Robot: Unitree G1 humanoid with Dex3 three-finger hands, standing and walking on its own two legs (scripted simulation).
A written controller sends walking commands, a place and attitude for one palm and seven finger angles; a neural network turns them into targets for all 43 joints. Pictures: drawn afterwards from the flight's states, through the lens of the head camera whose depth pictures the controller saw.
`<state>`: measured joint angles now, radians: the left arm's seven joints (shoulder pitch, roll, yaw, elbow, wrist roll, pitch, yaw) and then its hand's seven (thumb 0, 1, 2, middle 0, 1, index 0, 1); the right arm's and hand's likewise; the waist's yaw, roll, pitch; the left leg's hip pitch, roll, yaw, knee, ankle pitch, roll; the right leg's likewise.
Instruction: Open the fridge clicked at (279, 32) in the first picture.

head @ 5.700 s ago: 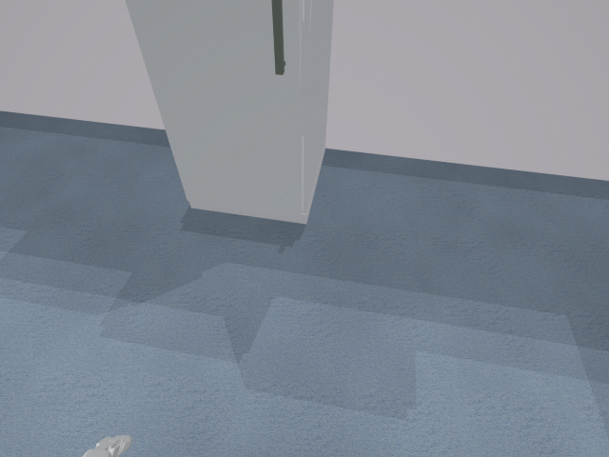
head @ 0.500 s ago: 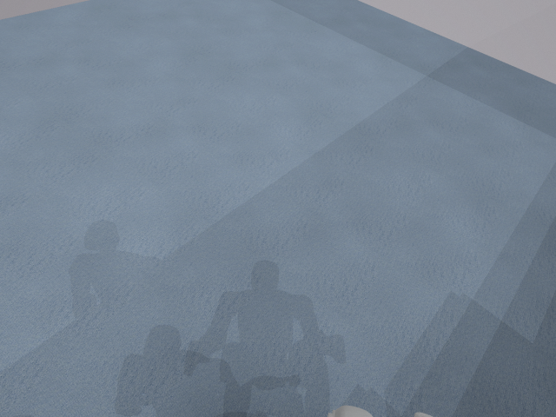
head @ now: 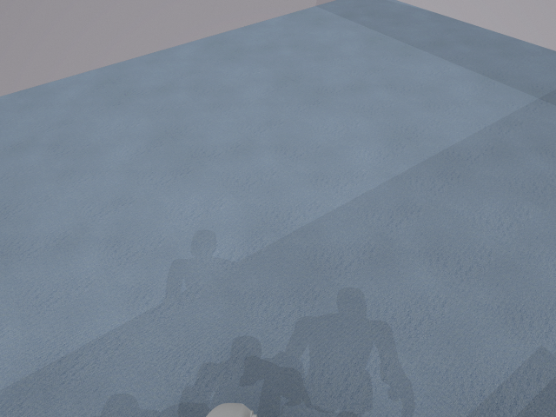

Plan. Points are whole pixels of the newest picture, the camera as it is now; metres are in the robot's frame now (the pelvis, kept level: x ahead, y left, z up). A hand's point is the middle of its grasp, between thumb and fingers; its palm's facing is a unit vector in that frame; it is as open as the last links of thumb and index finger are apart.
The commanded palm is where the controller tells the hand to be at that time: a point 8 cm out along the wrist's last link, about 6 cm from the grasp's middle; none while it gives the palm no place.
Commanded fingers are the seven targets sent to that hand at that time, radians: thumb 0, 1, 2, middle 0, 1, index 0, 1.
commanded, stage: walk to a spot facing it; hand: right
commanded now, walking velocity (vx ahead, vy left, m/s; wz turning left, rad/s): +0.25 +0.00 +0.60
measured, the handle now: out of the picture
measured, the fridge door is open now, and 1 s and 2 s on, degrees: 0 0 0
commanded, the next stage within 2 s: turn to face it in 0.36 s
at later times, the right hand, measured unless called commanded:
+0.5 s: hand (307, 331) +0.31 -0.03 -0.16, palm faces -0.31 +0.93 -0.21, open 7.3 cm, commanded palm none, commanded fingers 0.00 -0.90 -0.90 0.20 0.30 0.20 0.30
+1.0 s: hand (337, 333) +0.32 -0.09 -0.19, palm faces -0.06 +0.98 -0.20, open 7.3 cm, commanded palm none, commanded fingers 0.00 -0.90 -0.90 0.20 0.30 0.20 0.30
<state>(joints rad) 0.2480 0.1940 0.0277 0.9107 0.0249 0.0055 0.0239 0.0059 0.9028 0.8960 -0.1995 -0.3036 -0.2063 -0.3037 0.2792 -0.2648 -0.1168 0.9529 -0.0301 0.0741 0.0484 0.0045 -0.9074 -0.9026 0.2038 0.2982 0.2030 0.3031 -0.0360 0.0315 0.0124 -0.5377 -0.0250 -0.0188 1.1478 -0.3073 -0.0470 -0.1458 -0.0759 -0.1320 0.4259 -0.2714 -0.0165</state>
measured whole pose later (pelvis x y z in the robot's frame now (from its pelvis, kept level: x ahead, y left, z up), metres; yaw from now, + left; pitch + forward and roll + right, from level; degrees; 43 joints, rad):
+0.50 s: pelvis +0.13 +0.10 -0.02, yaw +18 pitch +0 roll +0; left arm 0.34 0.21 0.06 1.03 0.02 0.02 0.00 0.01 0.91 0.90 -0.20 -0.30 -0.20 -0.30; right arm 0.11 -0.18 -0.05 0.92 0.00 -0.04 0.01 0.00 -0.91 -0.90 0.20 0.30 0.20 0.30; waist 0.05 -0.03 0.08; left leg -0.29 -0.01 0.10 0.58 -0.28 0.05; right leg -0.44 -0.18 -0.10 1.24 -0.40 0.07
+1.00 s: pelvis +0.24 +0.09 -0.01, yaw +7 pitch +1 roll +2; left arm 0.21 0.17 0.04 0.96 0.02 0.02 0.00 0.00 0.91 0.90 -0.20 -0.30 -0.21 -0.30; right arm 0.19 -0.21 -0.08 0.99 -0.01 0.05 -0.02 0.00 -0.91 -0.90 0.20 0.30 0.20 0.30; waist 0.00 0.02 0.08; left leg -0.47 0.07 0.02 1.15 -0.42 -0.07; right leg -0.35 0.01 -0.08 0.54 -0.20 -0.09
